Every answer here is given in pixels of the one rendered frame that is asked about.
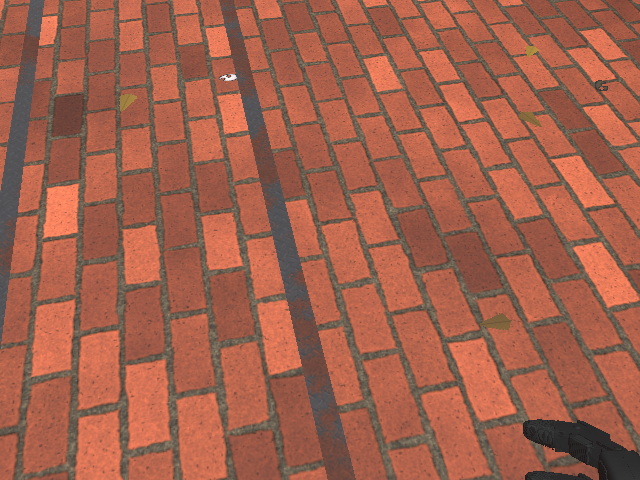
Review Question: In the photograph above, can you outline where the robot right hand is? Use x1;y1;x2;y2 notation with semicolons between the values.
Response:
523;419;640;480

